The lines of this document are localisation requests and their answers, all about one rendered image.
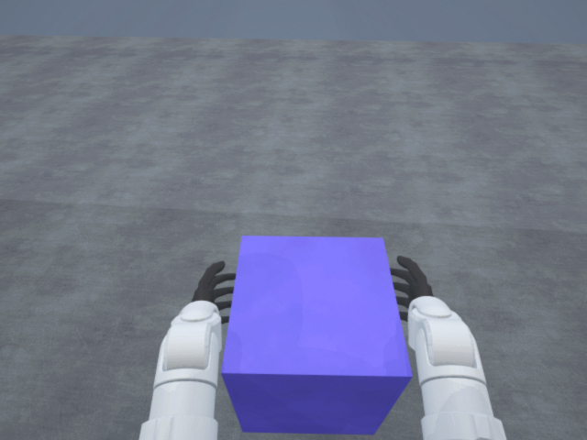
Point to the robot left forearm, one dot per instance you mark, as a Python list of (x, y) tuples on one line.
[(183, 401)]

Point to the robot left hand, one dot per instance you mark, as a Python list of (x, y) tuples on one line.
[(206, 287)]

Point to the robot right forearm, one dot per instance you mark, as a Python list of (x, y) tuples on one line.
[(455, 397)]

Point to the robot right hand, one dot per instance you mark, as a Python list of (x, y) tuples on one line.
[(417, 285)]

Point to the carton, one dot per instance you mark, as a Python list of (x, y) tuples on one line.
[(315, 343)]

